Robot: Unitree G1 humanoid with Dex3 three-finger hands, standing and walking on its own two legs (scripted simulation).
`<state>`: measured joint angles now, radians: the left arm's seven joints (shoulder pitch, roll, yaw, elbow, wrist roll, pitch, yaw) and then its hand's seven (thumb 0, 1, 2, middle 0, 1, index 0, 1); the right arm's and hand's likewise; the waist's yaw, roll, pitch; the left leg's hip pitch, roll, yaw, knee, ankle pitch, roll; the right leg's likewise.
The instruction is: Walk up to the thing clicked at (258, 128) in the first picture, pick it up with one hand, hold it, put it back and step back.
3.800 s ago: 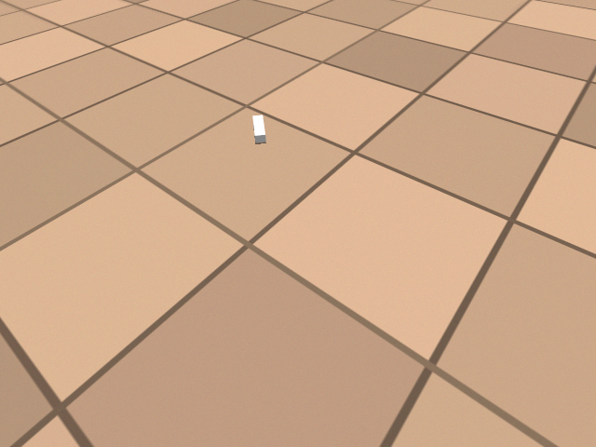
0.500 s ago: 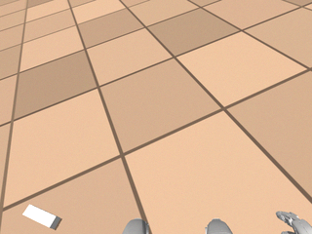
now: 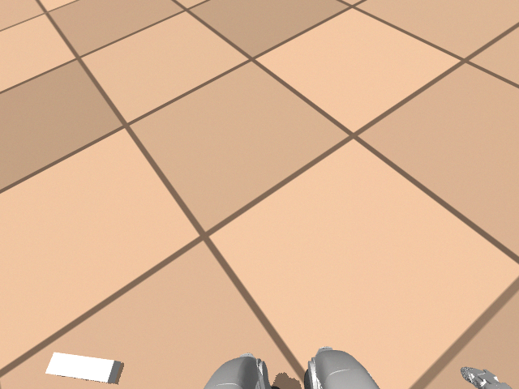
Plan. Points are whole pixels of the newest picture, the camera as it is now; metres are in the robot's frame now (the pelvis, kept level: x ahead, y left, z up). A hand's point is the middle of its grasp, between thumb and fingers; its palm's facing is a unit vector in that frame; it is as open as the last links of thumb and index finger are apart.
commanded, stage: walk up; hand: left
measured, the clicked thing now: (83, 367) +0.29 +0.68 -0.71
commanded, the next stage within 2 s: none
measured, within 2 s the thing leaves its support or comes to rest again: neither
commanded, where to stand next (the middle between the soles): -0.17 +0.45 m, yaw -13 degrees
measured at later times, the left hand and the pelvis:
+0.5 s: hand out of the picture +0.01 +0.57 -0.13, palm faces -0.07 -0.81 -0.58, open 7.4 cm; pelvis -0.10 +0.24 +0.00, yaw -4 degrees
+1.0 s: hand out of the picture -0.09 +0.73 -0.09, palm faces -0.12 -0.78 -0.62, open 7.4 cm; pelvis -0.22 +0.43 +0.00, yaw -8 degrees
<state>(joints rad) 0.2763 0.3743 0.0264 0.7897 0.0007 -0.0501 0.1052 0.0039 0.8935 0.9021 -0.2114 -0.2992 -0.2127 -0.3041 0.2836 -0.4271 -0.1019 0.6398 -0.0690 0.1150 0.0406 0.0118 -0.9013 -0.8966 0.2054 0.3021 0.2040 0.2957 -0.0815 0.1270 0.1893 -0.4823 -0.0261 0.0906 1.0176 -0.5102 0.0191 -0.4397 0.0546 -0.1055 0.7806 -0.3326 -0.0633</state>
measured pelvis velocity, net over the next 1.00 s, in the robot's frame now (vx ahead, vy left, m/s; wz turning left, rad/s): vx -0.22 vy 0.43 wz -0.14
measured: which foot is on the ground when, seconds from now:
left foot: up 0.00-0.30, down 0.32-0.72, up 0.74-1.00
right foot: down 0.00-0.34, up 0.36-0.68, down 0.70-1.00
